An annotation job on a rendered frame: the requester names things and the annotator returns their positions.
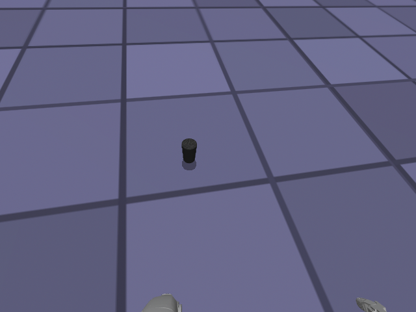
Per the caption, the right robot hand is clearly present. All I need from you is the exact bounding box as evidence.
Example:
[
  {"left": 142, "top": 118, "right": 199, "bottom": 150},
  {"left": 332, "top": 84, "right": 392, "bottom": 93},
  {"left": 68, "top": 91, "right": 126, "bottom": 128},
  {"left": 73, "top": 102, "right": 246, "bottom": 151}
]
[{"left": 356, "top": 298, "right": 387, "bottom": 312}]

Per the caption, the cup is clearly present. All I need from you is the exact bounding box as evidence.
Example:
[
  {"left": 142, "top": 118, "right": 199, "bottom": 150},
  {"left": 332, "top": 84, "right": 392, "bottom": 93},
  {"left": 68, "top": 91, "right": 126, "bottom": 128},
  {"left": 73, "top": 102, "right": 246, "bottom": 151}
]
[{"left": 181, "top": 138, "right": 197, "bottom": 163}]

